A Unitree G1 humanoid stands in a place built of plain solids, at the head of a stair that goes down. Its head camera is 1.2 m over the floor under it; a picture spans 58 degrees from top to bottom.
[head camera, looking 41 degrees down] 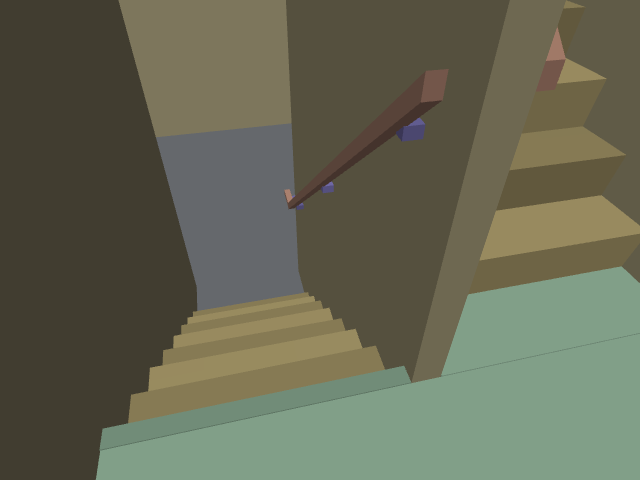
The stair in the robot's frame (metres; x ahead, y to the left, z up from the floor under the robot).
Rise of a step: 0.20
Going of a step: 0.23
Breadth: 0.90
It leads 13 degrees to the left of straight ahead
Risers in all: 8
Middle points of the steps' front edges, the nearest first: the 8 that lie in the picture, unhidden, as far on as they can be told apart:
0.67 0.17 0.00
0.89 0.22 -0.20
1.12 0.28 -0.40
1.34 0.33 -0.59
1.58 0.38 -0.80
1.81 0.43 -0.99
2.02 0.48 -1.19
2.24 0.53 -1.39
